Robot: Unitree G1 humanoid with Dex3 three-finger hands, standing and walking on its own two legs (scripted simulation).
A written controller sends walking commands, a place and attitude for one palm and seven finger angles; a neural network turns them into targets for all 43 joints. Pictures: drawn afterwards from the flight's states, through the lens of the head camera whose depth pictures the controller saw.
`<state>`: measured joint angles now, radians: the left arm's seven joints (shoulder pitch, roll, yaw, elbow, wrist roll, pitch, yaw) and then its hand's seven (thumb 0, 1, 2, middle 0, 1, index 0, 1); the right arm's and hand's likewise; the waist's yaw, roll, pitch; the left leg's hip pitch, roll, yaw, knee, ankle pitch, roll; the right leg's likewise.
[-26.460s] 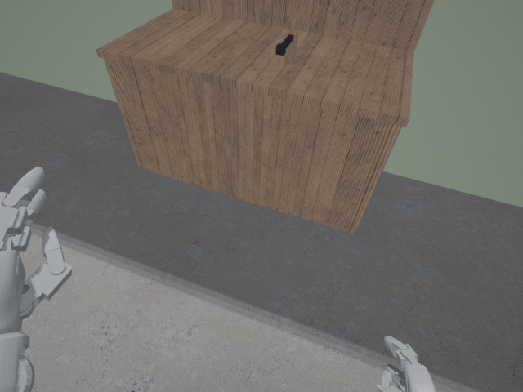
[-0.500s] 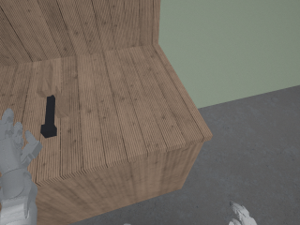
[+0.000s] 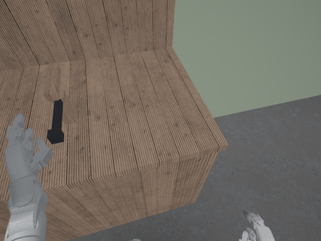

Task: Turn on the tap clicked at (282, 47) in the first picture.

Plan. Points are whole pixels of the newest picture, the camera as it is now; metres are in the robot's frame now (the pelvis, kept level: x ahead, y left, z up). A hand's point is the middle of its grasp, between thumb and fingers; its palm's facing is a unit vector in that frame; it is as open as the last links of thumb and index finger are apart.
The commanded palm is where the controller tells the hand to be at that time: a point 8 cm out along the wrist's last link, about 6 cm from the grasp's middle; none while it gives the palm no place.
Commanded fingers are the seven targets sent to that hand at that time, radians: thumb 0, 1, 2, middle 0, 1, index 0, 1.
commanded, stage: push the lever round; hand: left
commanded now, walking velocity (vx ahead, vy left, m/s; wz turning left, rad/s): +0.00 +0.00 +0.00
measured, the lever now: (55, 136) +0.34 +0.29 +0.08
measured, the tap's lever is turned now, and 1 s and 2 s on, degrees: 0 19 49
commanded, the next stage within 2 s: none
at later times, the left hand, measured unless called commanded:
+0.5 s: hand (60, 148) +0.31 +0.27 +0.07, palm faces +0.54 -0.84 -0.06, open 7.7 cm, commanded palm +0.27 +0.29 +0.07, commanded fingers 0.00 0.90 0.90 -0.15 -0.15 -0.15 -0.15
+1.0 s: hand (76, 142) +0.33 +0.23 +0.07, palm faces +0.62 -0.78 -0.05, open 7.7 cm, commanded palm +0.28 +0.26 +0.07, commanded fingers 0.00 0.90 0.90 -0.15 -0.15 -0.15 -0.15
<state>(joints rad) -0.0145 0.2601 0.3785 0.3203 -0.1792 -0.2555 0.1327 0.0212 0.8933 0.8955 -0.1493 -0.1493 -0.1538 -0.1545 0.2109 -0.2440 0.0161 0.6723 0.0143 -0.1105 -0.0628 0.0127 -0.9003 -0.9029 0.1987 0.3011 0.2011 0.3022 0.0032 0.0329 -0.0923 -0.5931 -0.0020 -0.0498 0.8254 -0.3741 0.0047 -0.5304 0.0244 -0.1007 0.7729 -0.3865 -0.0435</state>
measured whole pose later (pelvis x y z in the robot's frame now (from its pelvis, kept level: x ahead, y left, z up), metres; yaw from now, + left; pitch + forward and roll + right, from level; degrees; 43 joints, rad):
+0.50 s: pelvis +0.00 +0.00 +0.00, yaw +0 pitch +8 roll -2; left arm -0.05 0.21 0.32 0.32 -0.15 -0.27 0.22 0.02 0.91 0.91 -0.15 -0.15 -0.15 -0.15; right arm 0.21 -0.25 0.01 0.69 0.01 -0.10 -0.06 0.01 -0.90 -0.90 0.20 0.30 0.20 0.30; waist 0.00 0.04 -0.09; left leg -0.60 0.00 -0.06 0.83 -0.37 0.00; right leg -0.54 0.02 -0.11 0.78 -0.39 -0.05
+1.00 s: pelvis +0.00 +0.00 +0.00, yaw +0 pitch +8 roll -2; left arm -0.08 0.12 0.22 0.30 -0.06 -0.22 0.45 0.03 0.92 0.91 -0.15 -0.15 -0.15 -0.15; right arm 0.20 -0.23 0.01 0.68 -0.02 -0.04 -0.03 0.01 -0.90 -0.90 0.20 0.30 0.20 0.30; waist 0.00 0.04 -0.10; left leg -0.58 -0.01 -0.06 0.83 -0.38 0.00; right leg -0.52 0.02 -0.11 0.78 -0.40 -0.05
